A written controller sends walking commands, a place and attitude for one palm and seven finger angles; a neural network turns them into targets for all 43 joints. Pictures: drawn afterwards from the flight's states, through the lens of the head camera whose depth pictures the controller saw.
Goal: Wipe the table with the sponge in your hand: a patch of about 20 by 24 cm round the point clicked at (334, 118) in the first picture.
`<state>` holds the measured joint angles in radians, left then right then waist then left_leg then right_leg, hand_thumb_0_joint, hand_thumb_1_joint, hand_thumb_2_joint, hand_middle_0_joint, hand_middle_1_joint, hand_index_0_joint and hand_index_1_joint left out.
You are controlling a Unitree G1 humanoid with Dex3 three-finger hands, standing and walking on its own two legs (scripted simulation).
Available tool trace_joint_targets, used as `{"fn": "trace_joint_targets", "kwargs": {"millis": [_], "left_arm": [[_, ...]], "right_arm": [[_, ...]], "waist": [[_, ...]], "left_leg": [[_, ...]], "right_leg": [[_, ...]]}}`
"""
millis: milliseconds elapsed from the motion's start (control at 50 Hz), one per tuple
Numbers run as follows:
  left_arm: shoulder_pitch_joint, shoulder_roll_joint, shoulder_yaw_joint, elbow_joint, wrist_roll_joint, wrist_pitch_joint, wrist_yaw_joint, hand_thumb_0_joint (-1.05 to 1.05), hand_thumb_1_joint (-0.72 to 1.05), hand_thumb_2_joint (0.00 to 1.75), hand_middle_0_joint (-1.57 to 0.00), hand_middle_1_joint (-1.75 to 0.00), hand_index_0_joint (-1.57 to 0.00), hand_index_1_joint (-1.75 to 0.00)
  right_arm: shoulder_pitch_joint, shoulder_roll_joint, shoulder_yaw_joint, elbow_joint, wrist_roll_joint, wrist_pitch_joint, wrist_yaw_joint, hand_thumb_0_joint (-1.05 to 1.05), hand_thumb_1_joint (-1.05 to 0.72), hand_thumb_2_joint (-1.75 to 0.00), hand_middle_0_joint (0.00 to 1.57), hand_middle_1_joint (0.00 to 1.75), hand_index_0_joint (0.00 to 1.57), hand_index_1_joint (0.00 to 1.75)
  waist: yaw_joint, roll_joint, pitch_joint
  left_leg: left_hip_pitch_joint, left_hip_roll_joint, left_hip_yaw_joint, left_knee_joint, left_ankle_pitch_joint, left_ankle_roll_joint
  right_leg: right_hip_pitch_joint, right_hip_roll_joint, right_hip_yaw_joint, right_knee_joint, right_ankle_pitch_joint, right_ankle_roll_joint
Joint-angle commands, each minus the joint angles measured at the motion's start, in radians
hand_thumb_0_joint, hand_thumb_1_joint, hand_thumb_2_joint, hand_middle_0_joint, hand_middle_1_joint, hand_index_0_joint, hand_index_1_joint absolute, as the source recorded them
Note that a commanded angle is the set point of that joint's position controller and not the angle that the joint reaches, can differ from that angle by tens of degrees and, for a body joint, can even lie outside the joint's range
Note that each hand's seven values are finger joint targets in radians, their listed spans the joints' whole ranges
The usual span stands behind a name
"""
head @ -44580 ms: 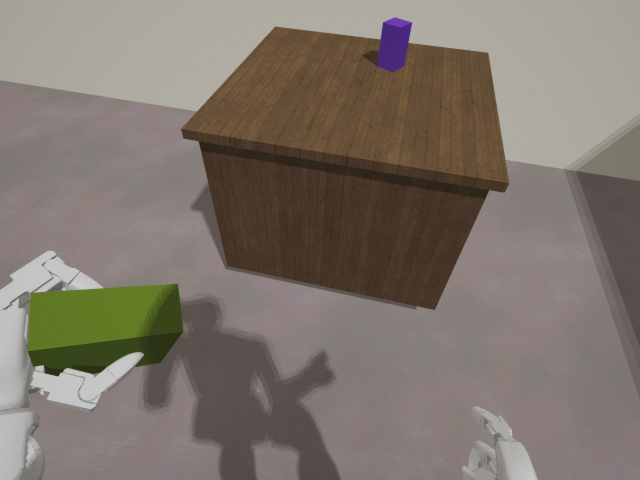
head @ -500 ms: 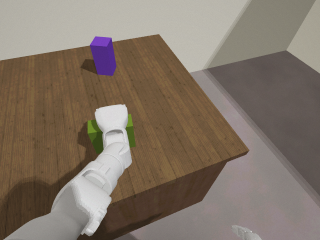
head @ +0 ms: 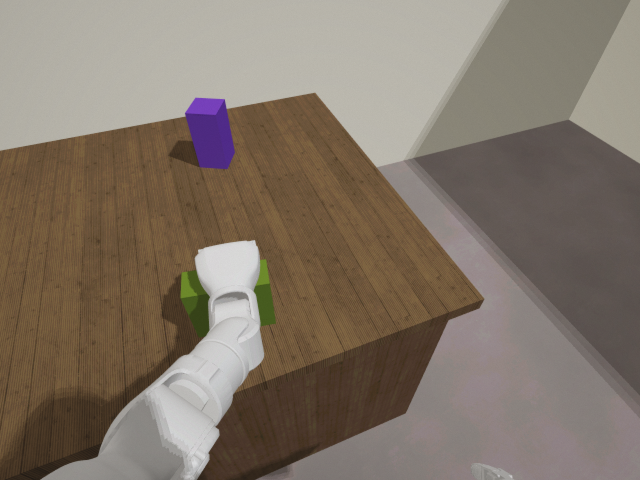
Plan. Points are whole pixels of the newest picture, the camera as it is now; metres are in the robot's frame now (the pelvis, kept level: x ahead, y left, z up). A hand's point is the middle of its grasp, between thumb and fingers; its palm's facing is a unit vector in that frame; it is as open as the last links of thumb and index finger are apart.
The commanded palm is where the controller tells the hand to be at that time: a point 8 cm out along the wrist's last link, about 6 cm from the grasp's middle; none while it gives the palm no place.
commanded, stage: wipe back along the third lane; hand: left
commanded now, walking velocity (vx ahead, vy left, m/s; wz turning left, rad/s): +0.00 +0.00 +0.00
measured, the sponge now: (233, 305) +0.38 +0.16 -0.03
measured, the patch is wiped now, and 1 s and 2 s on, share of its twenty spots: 1.00 1.00 1.00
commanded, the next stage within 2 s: slide back across to the middle lane in 1.16 s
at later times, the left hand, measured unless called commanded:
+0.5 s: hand (240, 300) +0.37 +0.14 +0.00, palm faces -0.07 -0.01 -1.00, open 9.2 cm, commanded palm +0.33 +0.12 +0.03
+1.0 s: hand (240, 300) +0.37 +0.14 +0.00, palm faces -0.07 -0.01 -1.00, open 9.2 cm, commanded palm +0.33 +0.12 +0.03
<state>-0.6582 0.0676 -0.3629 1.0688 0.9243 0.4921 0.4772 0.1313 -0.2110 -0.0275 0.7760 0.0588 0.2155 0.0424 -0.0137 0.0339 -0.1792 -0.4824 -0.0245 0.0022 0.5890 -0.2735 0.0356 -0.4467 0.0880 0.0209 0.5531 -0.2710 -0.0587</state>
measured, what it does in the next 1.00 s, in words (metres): stands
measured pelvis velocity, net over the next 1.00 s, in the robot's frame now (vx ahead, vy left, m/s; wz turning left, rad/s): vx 0.00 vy -0.01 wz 0.01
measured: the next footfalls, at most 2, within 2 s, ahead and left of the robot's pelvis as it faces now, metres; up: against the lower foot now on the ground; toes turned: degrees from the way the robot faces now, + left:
none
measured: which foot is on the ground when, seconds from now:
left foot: down 0.00-1.00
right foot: down 0.00-1.00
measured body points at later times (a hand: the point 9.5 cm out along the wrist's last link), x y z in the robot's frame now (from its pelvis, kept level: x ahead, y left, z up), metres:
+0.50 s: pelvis +0.01 -0.01 +0.00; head +0.00 -0.03 +0.45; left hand +0.37 +0.13 +0.06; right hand +0.19 -0.23 -0.11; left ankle +0.01 +0.10 -0.73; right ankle -0.01 -0.09 -0.73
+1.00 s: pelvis +0.00 -0.01 +0.00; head +0.00 -0.03 +0.45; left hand +0.37 +0.13 +0.06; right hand +0.16 -0.24 -0.12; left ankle +0.01 +0.10 -0.73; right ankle -0.01 -0.09 -0.73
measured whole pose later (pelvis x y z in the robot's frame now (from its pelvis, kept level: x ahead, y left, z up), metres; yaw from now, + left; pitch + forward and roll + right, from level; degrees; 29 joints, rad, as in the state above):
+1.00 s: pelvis +0.00 -0.01 +0.00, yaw +1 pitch +8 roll +0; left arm -0.57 0.07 -0.41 0.94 0.93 0.53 0.42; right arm 0.10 -0.22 -0.02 0.74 0.07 0.25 0.03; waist 0.01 0.04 -0.16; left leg -0.45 -0.02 -0.01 0.59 -0.28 0.02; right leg -0.42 0.09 0.01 0.57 -0.29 -0.08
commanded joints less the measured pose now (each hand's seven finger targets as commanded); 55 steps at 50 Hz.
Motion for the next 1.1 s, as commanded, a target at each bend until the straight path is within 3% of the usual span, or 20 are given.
{"fn": "trace_joint_targets", "kwargs": {"millis": [0, 120, 140, 160, 180, 220, 300, 340, 400, 460, 500, 540, 660, 700, 740, 760, 780, 800, 880, 1080], "left_arm": [[-0.223, -0.020, 0.013, -0.074, -0.024, -0.001, -0.027, 0.00, 0.10, 1.30, -1.20, -1.60, -1.20, -1.60], [-0.141, -0.066, -0.038, -0.106, -0.015, 0.001, -0.034, 0.00, 0.10, 1.30, -1.20, -1.60, -1.20, -1.60], [-0.155, -0.093, -0.066, -0.117, -0.011, 0.001, -0.035, 0.00, 0.10, 1.30, -1.20, -1.60, -1.20, -1.60], [-0.122, -0.096, -0.067, -0.126, -0.018, 0.007, -0.038, 0.00, 0.10, 1.30, -1.20, -1.60, -1.20, -1.60], [-0.120, -0.070, -0.050, -0.126, -0.016, 0.011, -0.038, 0.00, 0.10, 1.30, -1.20, -1.60, -1.20, -1.60], [-0.105, -0.096, -0.076, -0.160, -0.022, 0.015, -0.045, 0.00, 0.10, 1.30, -1.20, -1.60, -1.20, -1.60], [-0.110, -0.056, -0.043, -0.186, -0.026, 0.028, -0.055, 0.00, 0.10, 1.30, -1.20, -1.60, -1.20, -1.60], [-0.139, -0.064, -0.065, -0.175, -0.015, 0.032, -0.058, 0.00, 0.10, 1.30, -1.20, -1.60, -1.20, -1.60], [-0.119, -0.045, -0.040, -0.197, -0.014, 0.029, -0.068, 0.00, 0.10, 1.30, -1.20, -1.60, -1.20, -1.60], [-0.103, -0.058, -0.064, -0.195, -0.002, 0.027, -0.071, 0.00, 0.10, 1.30, -1.20, -1.60, -1.20, -1.60], [-0.087, -0.042, -0.042, -0.213, -0.004, 0.021, -0.077, 0.00, 0.10, 1.30, -1.20, -1.60, -1.20, -1.60], [-0.095, -0.038, -0.051, -0.213, -0.004, 0.022, -0.075, 0.00, 0.10, 1.30, -1.20, -1.60, -1.20, -1.60], [-0.086, -0.032, -0.049, -0.214, -0.001, 0.031, -0.081, 0.00, 0.10, 1.30, -1.20, -1.60, -1.20, -1.60], [-0.096, -0.005, -0.016, -0.232, -0.010, 0.027, -0.083, 0.00, 0.10, 1.30, -1.20, -1.60, -1.20, -1.60], [-0.087, -0.022, -0.042, -0.225, -0.006, 0.026, -0.081, 0.00, 0.10, 1.30, -1.20, -1.60, -1.20, -1.60], [-0.053, -0.006, -0.022, -0.218, -0.007, 0.028, -0.081, 0.00, 0.10, 1.30, -1.20, -1.60, -1.20, -1.60], [-0.057, 0.007, -0.017, -0.217, -0.003, 0.030, -0.081, 0.00, 0.10, 1.30, -1.20, -1.60, -1.20, -1.60], [-0.083, -0.015, -0.029, -0.232, -0.010, 0.028, -0.086, 0.00, 0.10, 1.30, -1.20, -1.60, -1.20, -1.60], [-0.108, -0.005, -0.030, -0.198, 0.002, 0.030, -0.079, 0.00, 0.10, 1.30, -1.20, -1.60, -1.20, -1.60], [-0.149, -0.057, -0.057, -0.157, 0.001, 0.003, -0.063, 0.00, 0.10, 1.30, -1.20, -1.60, -1.20, -1.60]], "right_arm": [[-0.140, -0.115, -0.026, -0.142, 0.010, -0.039, 0.000, 0.00, -0.90, -0.90, 0.20, 0.30, 0.20, 0.30], [-0.159, -0.113, -0.030, -0.155, 0.008, -0.025, 0.011, 0.00, -0.90, -0.90, 0.20, 0.30, 0.20, 0.30], [-0.160, -0.113, -0.030, -0.155, 0.007, -0.023, 0.014, 0.00, -0.90, -0.90, 0.20, 0.30, 0.20, 0.30], [-0.164, -0.111, -0.030, -0.162, 0.009, -0.021, 0.018, 0.00, -0.90, -0.90, 0.20, 0.30, 0.20, 0.30], [-0.171, -0.115, -0.030, -0.156, 0.009, -0.015, 0.017, 0.00, -0.90, -0.90, 0.20, 0.30, 0.20, 0.30], [-0.185, -0.114, -0.029, -0.169, 0.012, -0.011, 0.021, 0.00, -0.90, -0.90, 0.20, 0.30, 0.20, 0.30], [-0.206, -0.115, -0.024, -0.173, 0.013, -0.002, 0.014, 0.00, -0.90, -0.90, 0.20, 0.30, 0.20, 0.30], [-0.200, -0.114, -0.021, -0.163, 0.013, 0.003, 0.010, 0.00, -0.90, -0.90, 0.20, 0.30, 0.20, 0.30], [-0.207, -0.114, -0.020, -0.173, 0.011, 0.005, 0.005, 0.00, -0.90, -0.90, 0.20, 0.30, 0.20, 0.30], [-0.194, -0.114, -0.021, -0.174, 0.009, 0.010, 0.007, 0.00, -0.90, -0.90, 0.20, 0.30, 0.20, 0.30], [-0.199, -0.115, -0.024, -0.181, 0.011, 0.013, 0.007, 0.00, -0.90, -0.90, 0.20, 0.30, 0.20, 0.30], [-0.195, -0.117, -0.024, -0.178, 0.009, 0.014, 0.005, 0.00, -0.90, -0.90, 0.20, 0.30, 0.20, 0.30], [-0.191, -0.119, -0.022, -0.180, 0.012, 0.013, 0.000, 0.00, -0.90, -0.90, 0.20, 0.30, 0.20, 0.30], [-0.198, -0.116, -0.021, -0.187, 0.015, 0.010, -0.004, 0.00, -0.90, -0.90, 0.20, 0.30, 0.20, 0.30], [-0.189, -0.119, -0.022, -0.182, 0.013, 0.009, -0.005, 0.00, -0.90, -0.90, 0.20, 0.30, 0.20, 0.30], [-0.186, -0.120, -0.022, -0.182, 0.012, 0.007, -0.004, 0.00, -0.90, -0.90, 0.20, 0.30, 0.20, 0.30], [-0.190, -0.122, -0.020, -0.182, 0.013, 0.008, -0.006, 0.00, -0.90, -0.90, 0.20, 0.30, 0.20, 0.30], [-0.198, -0.117, -0.019, -0.191, 0.018, 0.008, -0.006, 0.00, -0.90, -0.90, 0.20, 0.30, 0.20, 0.30], [-0.185, -0.119, -0.020, -0.177, 0.016, 0.002, -0.009, 0.00, -0.90, -0.90, 0.20, 0.30, 0.20, 0.30], [-0.167, -0.116, -0.025, -0.166, 0.014, -0.012, -0.001, 0.00, -0.90, -0.90, 0.20, 0.30, 0.20, 0.30]], "waist": [[0.000, -0.130, -0.164], [0.012, -0.119, -0.180], [-0.001, -0.119, -0.175], [0.011, -0.118, -0.172], [0.010, -0.138, -0.171], [0.011, -0.141, -0.159], [0.018, -0.165, -0.162], [0.002, -0.140, -0.130], [0.018, -0.139, -0.171], [0.012, -0.121, -0.165], [0.020, -0.157, -0.191], [0.009, -0.144, -0.171], [0.012, -0.143, -0.160], [0.021, -0.146, -0.182], [0.010, -0.138, -0.167], [0.023, -0.143, -0.171], [0.019, -0.147, -0.160], [0.017, -0.157, -0.162], [0.011, -0.131, -0.150], [-0.002, -0.140, -0.156]], "left_leg": [[0.106, 0.009, 0.002, -0.065, 0.112, -0.001], [0.136, 0.008, 0.003, -0.050, 0.154, -0.002], [0.144, 0.008, 0.003, -0.046, 0.157, 0.000], [0.140, 0.005, 0.005, -0.048, 0.158, 0.001], [0.139, 0.007, 0.003, -0.048, 0.158, 0.000], [0.146, 0.006, 0.001, -0.047, 0.170, 0.002], [0.131, 0.000, 0.000, -0.050, 0.173, 0.003], [0.138, -0.002, 0.002, -0.048, 0.156, 0.003], [0.139, -0.003, 0.000, -0.046, 0.187, 0.002], [0.144, -0.005, 0.004, -0.036, 0.193, 0.002], [0.137, -0.004, -0.003, -0.031, 0.217, 0.003], [0.135, -0.006, 0.005, -0.029, 0.198, 0.004], [0.128, -0.008, 0.003, -0.033, 0.189, 0.004], [0.124, -0.007, 0.003, -0.035, 0.194, 0.005], [0.126, -0.008, 0.008, -0.032, 0.182, 0.005], [0.121, -0.009, 0.007, -0.033, 0.183, 0.004], [0.114, -0.009, 0.006, -0.037, 0.174, 0.003], [0.112, -0.007, 0.001, -0.044, 0.172, 0.004], [0.118, -0.007, 0.005, -0.043, 0.140, 0.003], [0.119, -0.001, 0.001, -0.030, 0.134, 0.005]], "right_leg": [[0.106, -0.041, 0.005, -0.090, 0.207, -0.010], [0.118, -0.040, 0.005, -0.073, 0.261, -0.016], [0.108, -0.040, 0.002, -0.071, 0.269, -0.016], [0.121, -0.041, 0.006, -0.075, 0.275, -0.017], [0.123, -0.042, 0.010, -0.076, 0.278, -0.017], [0.129, -0.042, 0.008, -0.071, 0.298, -0.017], [0.158, -0.048, 0.019, -0.075, 0.333, -0.015], [0.131, -0.048, 0.019, -0.078, 0.309, -0.013], [0.160, -0.049, 0.025, -0.069, 0.360, -0.018], [0.155, -0.050, 0.023, -0.062, 0.370, -0.018], [0.178, -0.050, 0.030, -0.054, 0.416, -0.019], [0.168, -0.053, 0.032, -0.060, 0.402, -0.014], [0.166, -0.051, 0.033, -0.063, 0.385, -0.015], [0.184, -0.052, 0.035, -0.063, 0.395, -0.015], [0.169, -0.052, 0.037, -0.066, 0.381, -0.012], [0.181, -0.052, 0.041, -0.067, 0.387, -0.014], [0.176, -0.052, 0.046, -0.071, 0.376, -0.013], [0.175, -0.051, 0.037, -0.070, 0.362, -0.013], [0.140, -0.047, 0.034, -0.078, 0.291, -0.012], [0.104, -0.043, 0.021, -0.065, 0.274, -0.013]]}}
